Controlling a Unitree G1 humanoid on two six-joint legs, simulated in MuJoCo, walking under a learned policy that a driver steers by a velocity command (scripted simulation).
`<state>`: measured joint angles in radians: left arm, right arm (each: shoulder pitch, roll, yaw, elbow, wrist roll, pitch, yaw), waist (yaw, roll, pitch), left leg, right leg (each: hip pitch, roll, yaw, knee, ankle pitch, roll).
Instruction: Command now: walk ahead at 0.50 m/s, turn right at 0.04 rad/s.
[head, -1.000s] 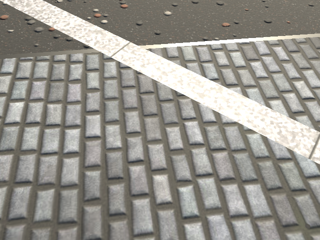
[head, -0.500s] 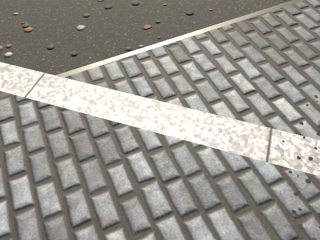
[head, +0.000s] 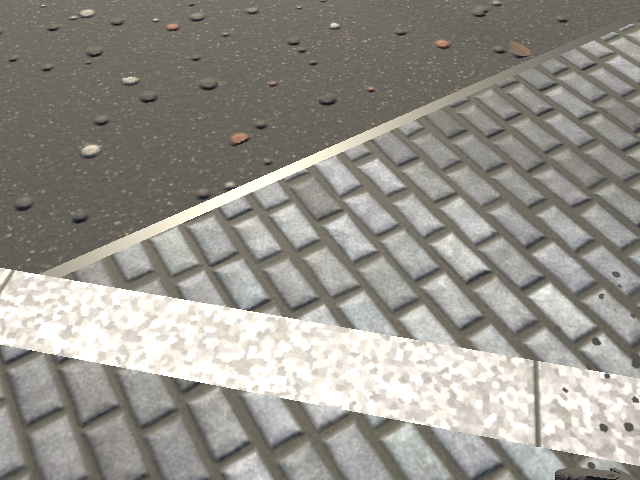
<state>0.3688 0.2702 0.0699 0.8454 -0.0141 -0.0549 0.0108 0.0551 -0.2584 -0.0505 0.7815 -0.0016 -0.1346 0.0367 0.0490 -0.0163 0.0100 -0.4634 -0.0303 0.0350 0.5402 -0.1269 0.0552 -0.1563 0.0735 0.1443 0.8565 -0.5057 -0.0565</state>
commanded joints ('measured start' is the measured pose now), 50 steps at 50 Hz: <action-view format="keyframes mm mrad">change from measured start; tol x32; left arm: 1 -36 140 15 -104 -16 -42 -8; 17 -417 65 -1 -232 0 -66 -22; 23 10 278 69 -152 33 -67 -6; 50 -134 172 15 -148 -11 -77 -18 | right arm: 1 268 -138 -42 21 25 13 -2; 43 -53 -79 -21 -238 25 100 24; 50 357 -267 -90 -188 23 94 1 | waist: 1 -139 149 -153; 21 -16 128 -75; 24 31 -259 -310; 43 20 -47 65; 50 -175 151 -352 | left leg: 1 680 361 -636 -256 -283 209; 7 326 223 -354 -348 142 212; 19 310 206 -389 -229 26 130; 25 -374 59 -188 724 -376 -24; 43 -205 111 -7 123 40 0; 47 336 -41 74 18 -7 108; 49 870 370 -833 -173 -183 382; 50 842 361 -805 -248 -240 327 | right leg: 1 -635 -76 5 452 42 3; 19 -253 -75 -75 -399 464 74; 23 535 -487 440 -475 292 -188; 38 75 -324 -205 -707 572 -109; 47 90 -304 -371 -117 1090 3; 49 -563 -43 -177 518 -102 92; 50 -671 -95 -48 561 -41 71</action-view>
